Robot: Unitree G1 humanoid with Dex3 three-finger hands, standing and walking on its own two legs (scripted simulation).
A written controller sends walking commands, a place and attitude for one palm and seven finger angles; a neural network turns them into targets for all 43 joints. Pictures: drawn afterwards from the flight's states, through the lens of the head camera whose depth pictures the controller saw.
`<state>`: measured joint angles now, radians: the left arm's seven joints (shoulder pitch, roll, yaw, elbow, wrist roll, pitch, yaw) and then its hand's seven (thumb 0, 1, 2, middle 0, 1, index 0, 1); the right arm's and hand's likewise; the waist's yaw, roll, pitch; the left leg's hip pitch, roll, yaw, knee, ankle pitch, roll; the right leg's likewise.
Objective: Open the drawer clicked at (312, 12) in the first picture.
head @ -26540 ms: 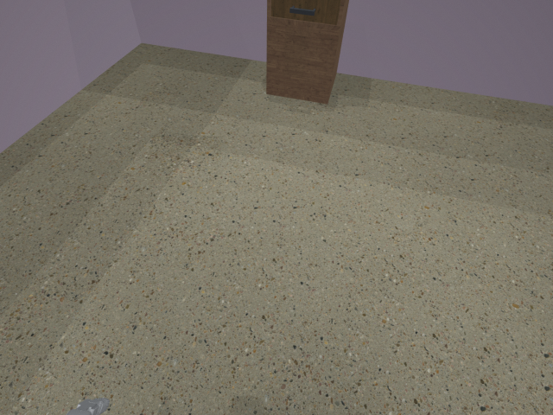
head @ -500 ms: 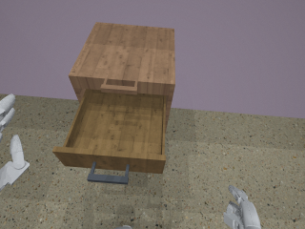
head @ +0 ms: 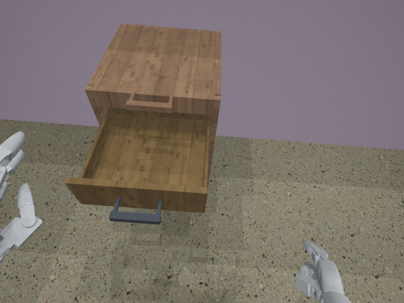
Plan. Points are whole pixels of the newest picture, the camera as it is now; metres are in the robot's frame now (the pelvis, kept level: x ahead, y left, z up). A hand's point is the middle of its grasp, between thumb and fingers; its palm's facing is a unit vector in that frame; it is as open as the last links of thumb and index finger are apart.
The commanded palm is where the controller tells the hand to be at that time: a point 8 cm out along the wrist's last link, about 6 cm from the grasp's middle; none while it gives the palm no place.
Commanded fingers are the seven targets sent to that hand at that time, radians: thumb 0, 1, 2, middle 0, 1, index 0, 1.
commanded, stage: step back with the hand held close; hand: left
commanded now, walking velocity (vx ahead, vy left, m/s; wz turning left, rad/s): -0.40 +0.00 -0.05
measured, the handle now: (137, 210) +0.38 +0.18 -0.20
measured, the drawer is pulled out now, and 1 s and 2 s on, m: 0.30 0.30 0.30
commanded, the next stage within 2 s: stop stepping back and stand still in 0.18 s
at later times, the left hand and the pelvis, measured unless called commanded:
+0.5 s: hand out of the picture +0.08 +0.18 +0.15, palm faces +0.26 -0.82 -0.51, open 7.4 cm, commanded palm +0.02 +0.23 +0.18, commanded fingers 0.00 0.90 0.90 -0.20 -0.30 -0.20 -0.30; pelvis -0.12 -0.05 +0.00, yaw -2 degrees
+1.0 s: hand out of the picture +0.03 +0.18 +0.16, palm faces +0.32 -0.83 -0.46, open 7.4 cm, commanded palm -0.03 +0.23 +0.18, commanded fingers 0.00 0.90 0.90 -0.20 -0.30 -0.20 -0.30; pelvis -0.16 -0.04 +0.00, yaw -1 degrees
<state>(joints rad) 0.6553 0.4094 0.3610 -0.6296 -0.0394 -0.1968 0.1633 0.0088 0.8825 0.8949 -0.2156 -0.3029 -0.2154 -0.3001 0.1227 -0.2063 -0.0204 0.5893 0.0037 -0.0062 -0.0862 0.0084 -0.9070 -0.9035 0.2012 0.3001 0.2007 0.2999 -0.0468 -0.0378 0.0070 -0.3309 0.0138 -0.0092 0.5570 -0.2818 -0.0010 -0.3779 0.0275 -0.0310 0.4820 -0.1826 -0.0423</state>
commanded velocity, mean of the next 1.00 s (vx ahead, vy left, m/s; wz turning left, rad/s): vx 0.01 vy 0.04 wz -0.01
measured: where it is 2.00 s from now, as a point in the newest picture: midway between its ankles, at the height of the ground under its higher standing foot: outside the picture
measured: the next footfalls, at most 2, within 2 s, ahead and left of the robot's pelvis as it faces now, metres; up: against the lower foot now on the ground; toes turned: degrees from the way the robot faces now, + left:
left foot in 0.02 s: +0.02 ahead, +0.14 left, +0.00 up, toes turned +1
right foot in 0.24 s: -0.04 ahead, -0.12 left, +0.00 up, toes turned -2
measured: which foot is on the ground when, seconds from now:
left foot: up 0.00-0.00, down 0.02-0.28, up 0.30-0.54, down 0.56-1.00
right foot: down 0.00-0.04, up 0.06-0.22, down 0.24-1.00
